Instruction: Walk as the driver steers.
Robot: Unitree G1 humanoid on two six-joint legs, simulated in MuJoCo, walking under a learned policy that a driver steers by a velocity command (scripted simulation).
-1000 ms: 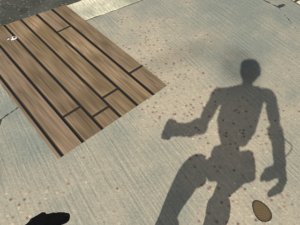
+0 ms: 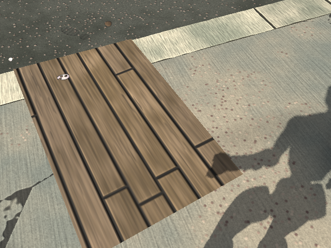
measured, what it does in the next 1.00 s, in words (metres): steps on the spot, turning left: left foot, then right foot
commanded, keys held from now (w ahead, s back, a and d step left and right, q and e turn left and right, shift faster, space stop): q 0.48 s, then no key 0.52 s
